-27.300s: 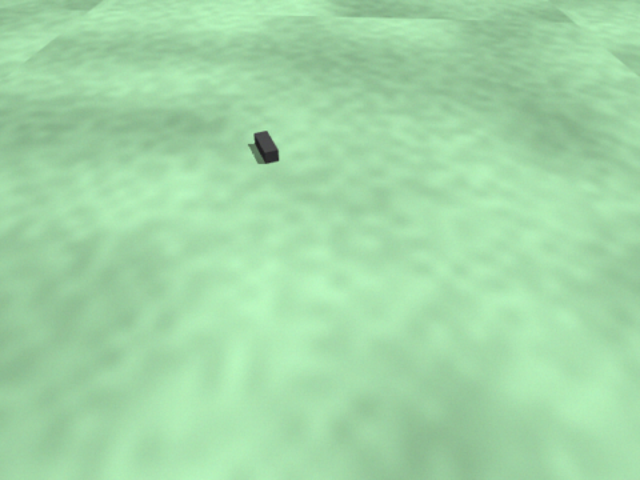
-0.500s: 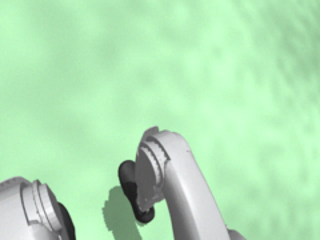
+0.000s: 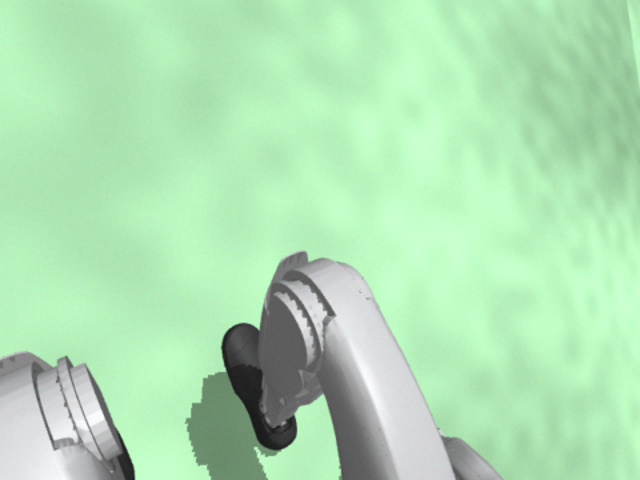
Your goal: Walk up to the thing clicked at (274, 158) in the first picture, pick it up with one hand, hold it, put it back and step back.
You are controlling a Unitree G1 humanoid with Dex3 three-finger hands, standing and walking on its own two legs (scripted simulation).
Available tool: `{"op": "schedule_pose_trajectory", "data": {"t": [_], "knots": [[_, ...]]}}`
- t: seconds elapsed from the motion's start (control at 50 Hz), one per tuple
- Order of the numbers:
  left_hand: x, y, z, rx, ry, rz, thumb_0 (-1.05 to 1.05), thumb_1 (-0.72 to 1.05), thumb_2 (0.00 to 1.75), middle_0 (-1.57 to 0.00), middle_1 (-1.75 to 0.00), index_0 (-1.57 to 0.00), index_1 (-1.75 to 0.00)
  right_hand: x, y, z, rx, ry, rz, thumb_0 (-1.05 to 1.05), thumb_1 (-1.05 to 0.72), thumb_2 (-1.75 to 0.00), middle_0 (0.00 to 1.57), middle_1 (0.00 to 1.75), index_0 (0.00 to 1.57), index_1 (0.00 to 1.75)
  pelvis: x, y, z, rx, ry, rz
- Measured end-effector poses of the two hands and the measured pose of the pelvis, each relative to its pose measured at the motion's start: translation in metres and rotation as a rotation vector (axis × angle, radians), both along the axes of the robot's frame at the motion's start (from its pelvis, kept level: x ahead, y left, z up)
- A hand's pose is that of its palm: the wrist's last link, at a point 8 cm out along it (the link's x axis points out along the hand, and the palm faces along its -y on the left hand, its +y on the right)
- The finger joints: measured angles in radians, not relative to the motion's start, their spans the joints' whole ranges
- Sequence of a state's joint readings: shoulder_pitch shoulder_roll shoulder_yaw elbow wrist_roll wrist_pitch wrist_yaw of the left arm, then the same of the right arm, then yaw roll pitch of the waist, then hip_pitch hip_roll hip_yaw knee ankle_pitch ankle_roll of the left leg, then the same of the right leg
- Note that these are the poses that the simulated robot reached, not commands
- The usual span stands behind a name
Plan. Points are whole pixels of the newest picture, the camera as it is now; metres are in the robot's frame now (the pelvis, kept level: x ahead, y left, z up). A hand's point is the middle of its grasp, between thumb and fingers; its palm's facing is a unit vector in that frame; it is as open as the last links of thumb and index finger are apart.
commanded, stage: rest palm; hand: left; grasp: from above
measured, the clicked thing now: out of the picture +0.49 +0.32 -0.27
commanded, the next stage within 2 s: close in 0.42 s
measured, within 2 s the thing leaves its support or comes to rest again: neither
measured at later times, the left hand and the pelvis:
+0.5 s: hand out of the picture +0.48 +0.31 -0.25, palm faces -0.45 -0.12 -0.88, open 13.8 cm; pelvis +0.00 +0.00 +0.00, yaw -1 degrees
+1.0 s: hand out of the picture +0.48 +0.31 -0.25, palm faces -0.46 -0.12 -0.88, open 12.1 cm; pelvis +0.00 +0.00 +0.00, yaw -2 degrees
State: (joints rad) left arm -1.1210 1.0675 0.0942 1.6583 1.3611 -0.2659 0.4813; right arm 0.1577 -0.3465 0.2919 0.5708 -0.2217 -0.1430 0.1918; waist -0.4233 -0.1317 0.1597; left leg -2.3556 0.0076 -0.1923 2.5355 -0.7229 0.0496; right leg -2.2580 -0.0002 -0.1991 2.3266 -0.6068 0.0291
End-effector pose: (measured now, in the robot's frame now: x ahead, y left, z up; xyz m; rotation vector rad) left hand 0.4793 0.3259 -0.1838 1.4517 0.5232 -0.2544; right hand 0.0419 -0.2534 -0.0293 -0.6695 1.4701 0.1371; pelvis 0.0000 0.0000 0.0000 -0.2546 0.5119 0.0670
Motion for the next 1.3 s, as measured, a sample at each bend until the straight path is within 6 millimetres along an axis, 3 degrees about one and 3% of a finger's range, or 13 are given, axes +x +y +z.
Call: {"op": "schedule_pose_trajectory", "data": {"t": [0.56,0.84,1.3], "knots": [[0.006,-0.013,-0.014,-0.006,-0.022,-0.002,0.0,-0.49,1.05,-0.12,-1.0,-0.1,-1.02,-0.015,0.011,0.001,0.043,0.04,0.0,0.0,-0.91,-0.9,0.2,0.3,0.2,0.3,0.001,0.0,-0.001,-0.012,-0.006,-0.016],[0.005,-0.003,-0.011,-0.003,-0.019,0.005,0.0,-0.32,0.94,-0.21,-0.97,-0.21,-0.97,-0.008,0.007,0.003,0.029,0.031,0.023,0.0,-0.9,-0.9,0.2,0.3,0.2,0.3,0.0,0.001,-0.001,-0.018,-0.011,-0.016],[0.004,-0.011,-0.007,-0.002,-0.034,-0.015,0.0,-0.07,0.78,-0.38,-0.86,-0.4,-0.84,-0.012,0.011,-0.002,0.045,0.021,0.026,0.0,-0.9,-0.9,0.2,0.3,0.2,0.3,-0.003,0.0,-0.002,-0.018,-0.023,-0.023]]}}
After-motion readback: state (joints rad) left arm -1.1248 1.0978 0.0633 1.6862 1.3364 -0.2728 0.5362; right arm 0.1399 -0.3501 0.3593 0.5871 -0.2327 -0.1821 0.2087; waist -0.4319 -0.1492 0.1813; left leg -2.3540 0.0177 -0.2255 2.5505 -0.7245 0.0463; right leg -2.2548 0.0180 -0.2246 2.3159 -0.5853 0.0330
